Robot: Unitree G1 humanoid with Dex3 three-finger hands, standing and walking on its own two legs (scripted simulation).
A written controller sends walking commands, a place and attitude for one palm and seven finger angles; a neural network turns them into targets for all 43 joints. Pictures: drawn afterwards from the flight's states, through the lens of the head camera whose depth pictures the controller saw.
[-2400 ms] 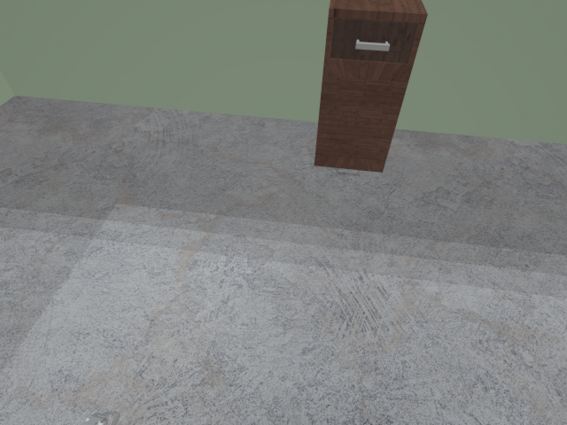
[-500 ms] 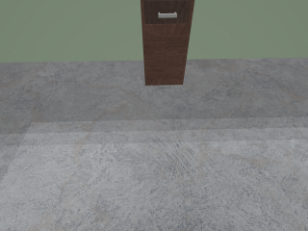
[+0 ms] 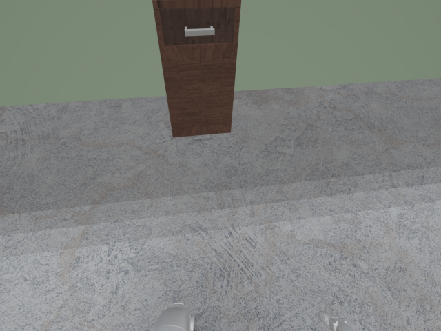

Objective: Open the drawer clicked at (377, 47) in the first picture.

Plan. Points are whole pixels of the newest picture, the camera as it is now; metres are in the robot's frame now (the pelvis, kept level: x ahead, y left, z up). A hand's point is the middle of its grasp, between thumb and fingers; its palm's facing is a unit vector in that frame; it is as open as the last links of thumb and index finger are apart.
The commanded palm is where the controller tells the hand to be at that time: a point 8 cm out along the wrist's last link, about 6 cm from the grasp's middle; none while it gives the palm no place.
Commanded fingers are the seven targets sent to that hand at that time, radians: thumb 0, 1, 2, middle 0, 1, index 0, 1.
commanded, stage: walk to a spot facing it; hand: left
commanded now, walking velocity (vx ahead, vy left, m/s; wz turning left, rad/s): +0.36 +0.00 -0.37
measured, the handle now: (199, 30) +1.31 +0.26 -0.07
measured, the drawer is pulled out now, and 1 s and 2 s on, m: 0.00 0.00 0.00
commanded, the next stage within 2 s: turn to face it in 1.10 s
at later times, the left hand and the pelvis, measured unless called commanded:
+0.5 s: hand (156, 238) +0.34 +0.20 -0.16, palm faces -0.25 -0.96 -0.15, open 7.4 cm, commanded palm none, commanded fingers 0.00 0.90 0.90 -0.20 -0.30 -0.20 -0.30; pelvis +0.20 +0.04 +0.01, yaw -15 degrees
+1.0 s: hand (203, 184) +0.51 +0.11 -0.16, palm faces -0.35 -0.90 -0.24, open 7.3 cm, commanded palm none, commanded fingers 0.00 0.90 0.90 -0.20 -0.30 -0.20 -0.30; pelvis +0.40 -0.06 +0.01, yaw -25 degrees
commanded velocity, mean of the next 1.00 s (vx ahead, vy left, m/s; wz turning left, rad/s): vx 0.35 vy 0.00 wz -0.35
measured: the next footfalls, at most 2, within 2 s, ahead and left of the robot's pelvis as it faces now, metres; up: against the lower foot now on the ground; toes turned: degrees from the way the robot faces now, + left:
left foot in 0.06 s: +0.18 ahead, +0.13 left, +0.00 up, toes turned +5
right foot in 0.68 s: +0.39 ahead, -0.13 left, +0.00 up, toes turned -29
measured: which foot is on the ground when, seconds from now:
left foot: up 0.00-0.04, down 0.06-0.70, up 0.72-1.00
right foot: down 0.00-0.06, up 0.08-0.66, down 0.68-1.00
